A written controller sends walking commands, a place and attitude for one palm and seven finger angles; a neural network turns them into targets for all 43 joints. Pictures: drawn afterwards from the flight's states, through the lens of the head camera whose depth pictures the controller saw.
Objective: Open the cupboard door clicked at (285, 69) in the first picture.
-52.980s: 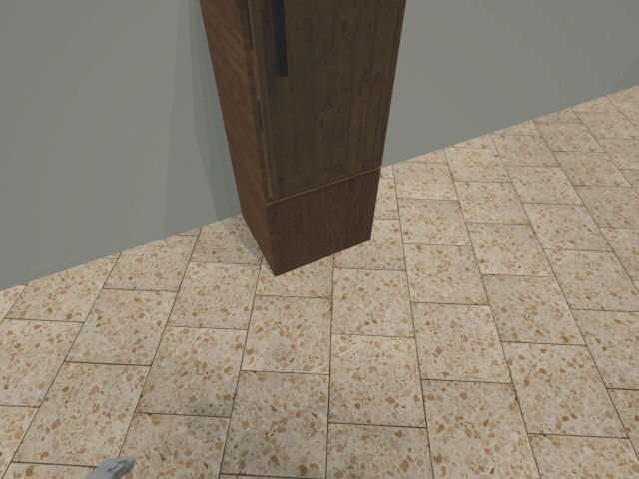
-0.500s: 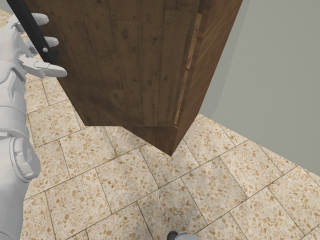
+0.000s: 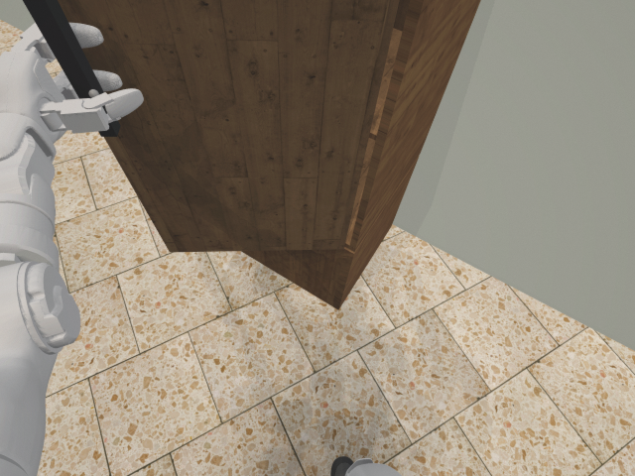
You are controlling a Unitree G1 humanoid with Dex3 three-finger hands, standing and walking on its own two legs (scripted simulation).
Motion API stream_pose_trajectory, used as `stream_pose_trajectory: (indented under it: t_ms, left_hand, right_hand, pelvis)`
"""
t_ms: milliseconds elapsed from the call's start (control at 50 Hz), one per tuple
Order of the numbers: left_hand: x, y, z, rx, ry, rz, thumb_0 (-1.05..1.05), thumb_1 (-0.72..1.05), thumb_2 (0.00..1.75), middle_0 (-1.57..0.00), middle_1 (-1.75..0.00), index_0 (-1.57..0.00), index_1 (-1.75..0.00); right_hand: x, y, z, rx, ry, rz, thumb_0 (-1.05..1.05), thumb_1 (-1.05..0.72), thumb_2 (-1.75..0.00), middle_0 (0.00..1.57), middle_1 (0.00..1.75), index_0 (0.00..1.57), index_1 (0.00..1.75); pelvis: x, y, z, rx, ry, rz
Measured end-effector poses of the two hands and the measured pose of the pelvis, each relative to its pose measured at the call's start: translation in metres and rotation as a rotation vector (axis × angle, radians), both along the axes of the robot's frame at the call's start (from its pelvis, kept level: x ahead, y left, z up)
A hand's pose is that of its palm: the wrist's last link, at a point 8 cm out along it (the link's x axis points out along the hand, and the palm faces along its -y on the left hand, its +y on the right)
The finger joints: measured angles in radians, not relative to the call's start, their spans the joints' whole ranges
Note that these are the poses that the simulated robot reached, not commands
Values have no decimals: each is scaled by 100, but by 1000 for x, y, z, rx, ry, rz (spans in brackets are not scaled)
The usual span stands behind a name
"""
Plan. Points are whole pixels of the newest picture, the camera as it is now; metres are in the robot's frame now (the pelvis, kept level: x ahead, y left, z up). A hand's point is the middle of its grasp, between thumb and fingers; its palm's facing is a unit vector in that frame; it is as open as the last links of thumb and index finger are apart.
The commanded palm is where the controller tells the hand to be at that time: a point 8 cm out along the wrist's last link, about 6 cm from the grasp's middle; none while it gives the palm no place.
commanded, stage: close the thumb around the handle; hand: left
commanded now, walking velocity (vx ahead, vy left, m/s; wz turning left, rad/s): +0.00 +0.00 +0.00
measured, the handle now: (84, 63) +0.58 +0.23 +0.17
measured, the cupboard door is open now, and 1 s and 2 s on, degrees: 35 47 82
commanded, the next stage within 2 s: pull the door open along its arc in 0.32 s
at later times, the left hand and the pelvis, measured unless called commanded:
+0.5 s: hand (94, 95) +0.52 +0.21 +0.17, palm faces +0.01 -1.00 -0.01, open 5.7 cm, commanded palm +0.48 +0.25 +0.16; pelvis +0.00 +0.00 +0.00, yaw +0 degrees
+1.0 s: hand (98, 142) +0.45 +0.19 +0.17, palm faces +0.20 -0.98 +0.05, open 5.8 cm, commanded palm +0.41 +0.24 +0.16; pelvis -0.01 -0.01 +0.01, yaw +1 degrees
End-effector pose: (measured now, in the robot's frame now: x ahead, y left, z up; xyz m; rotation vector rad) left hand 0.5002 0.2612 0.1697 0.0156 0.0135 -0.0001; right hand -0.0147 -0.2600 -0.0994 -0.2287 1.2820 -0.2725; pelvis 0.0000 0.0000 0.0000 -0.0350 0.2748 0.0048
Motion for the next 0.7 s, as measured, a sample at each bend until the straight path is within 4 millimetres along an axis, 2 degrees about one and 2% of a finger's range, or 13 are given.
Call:
stream_pose_trajectory:
  t_ms: [180,260,560,700]
  left_hand:
    - [1,1,0,1,-5,3,0,59,76,-37,-132,-35,-131]
    - [1,1,-1,-2,-9,2,0,74,83,-38,-133,-37,-133]
    - [-4,0,-1,2,-15,7,0,75,80,-36,-134,-34,-134]
    - [-24,-1,-3,-1,-42,-9,0,74,78,-36,-134,-33,-134]
  right_hand:
    - [-9,4,-1,10,31,-5,0,-90,-90,21,30,20,30]
    - [-10,3,0,6,33,-9,0,-90,-90,21,30,20,30]
    - [8,-3,0,7,-13,-4,0,-91,-90,21,30,20,30]
    - [28,-4,0,28,-76,-5,1,-91,-90,21,30,20,30]
  pelvis:
    - [1,2,0,-2,2,2]
    - [2,2,0,-3,4,-1]
    - [6,-1,1,0,-4,-10]
    - [10,-3,4,3,-25,-29]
